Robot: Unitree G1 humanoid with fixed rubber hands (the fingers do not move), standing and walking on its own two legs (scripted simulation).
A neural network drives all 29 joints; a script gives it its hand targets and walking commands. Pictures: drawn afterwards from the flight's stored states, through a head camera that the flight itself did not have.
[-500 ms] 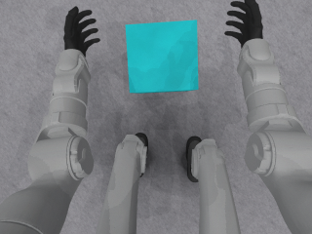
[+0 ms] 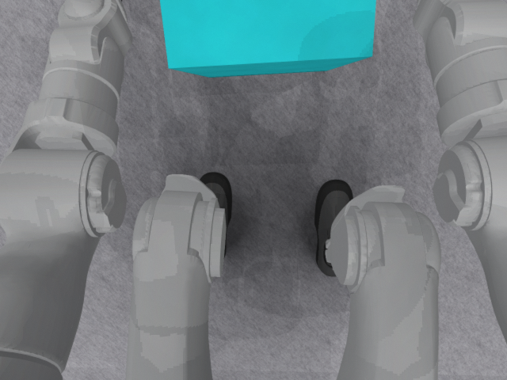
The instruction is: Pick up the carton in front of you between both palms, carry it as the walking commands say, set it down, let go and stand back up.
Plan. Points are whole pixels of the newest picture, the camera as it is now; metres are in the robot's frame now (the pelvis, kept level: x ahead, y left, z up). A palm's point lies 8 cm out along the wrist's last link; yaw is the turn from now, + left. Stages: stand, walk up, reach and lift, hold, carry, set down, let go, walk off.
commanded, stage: reach and lift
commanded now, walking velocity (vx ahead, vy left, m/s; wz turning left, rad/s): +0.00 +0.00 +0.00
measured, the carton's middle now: out of the picture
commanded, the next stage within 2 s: none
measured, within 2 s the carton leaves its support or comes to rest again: leaves its support in 0.86 s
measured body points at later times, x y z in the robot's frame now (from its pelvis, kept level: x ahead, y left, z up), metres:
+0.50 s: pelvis +0.00 +0.00 -0.01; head +0.38 +0.01 +0.23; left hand +0.55 +0.20 -0.19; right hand +0.58 -0.12 -0.19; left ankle +0.12 +0.13 -0.35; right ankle +0.11 -0.13 -0.35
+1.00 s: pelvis +0.01 +0.00 -0.01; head +0.35 +0.01 +0.28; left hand +0.54 +0.19 -0.14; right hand +0.57 -0.11 -0.14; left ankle +0.12 +0.13 -0.35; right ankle +0.11 -0.13 -0.35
